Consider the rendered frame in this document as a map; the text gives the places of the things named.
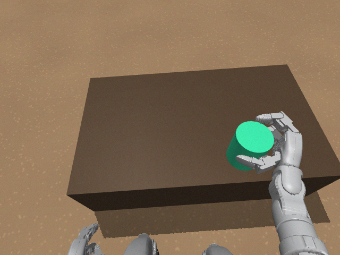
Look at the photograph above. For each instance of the right robot arm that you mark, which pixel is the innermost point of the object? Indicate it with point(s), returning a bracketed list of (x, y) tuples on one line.
[(293, 224)]

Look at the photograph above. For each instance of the left robot hand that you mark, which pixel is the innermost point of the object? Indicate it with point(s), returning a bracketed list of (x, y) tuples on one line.
[(80, 245)]

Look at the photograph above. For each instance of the can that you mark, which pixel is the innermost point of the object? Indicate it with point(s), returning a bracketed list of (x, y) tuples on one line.
[(251, 139)]

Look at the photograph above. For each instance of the right robot hand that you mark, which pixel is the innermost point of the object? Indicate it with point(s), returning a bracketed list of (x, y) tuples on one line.
[(287, 148)]

